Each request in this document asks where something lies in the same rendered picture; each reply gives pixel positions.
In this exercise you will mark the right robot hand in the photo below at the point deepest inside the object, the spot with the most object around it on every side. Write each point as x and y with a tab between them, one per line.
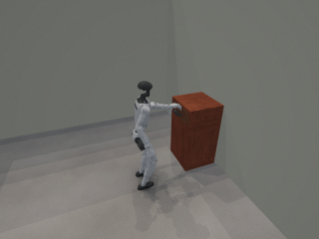
150	153

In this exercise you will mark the robot left upper arm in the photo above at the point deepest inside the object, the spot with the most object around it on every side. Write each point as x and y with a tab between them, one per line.
152	104

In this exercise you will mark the humanoid robot head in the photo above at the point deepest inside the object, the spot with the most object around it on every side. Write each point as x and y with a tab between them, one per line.
145	86

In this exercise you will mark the drawer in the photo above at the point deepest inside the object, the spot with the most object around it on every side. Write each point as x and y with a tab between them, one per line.
183	115

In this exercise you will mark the cabinet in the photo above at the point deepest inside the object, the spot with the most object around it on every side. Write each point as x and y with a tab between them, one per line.
195	145

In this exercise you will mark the robot right upper arm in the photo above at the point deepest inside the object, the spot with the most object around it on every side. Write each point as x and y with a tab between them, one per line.
145	110

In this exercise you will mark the handle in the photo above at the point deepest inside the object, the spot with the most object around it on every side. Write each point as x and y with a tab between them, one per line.
176	112

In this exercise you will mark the left robot forearm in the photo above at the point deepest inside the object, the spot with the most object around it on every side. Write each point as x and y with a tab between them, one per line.
162	106

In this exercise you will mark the left robot hand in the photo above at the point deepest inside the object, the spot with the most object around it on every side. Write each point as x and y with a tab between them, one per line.
174	106

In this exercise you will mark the robot left shin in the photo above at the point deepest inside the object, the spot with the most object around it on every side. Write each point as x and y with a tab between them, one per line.
143	163

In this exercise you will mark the right robot forearm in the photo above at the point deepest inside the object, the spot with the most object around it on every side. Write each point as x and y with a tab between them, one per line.
142	136

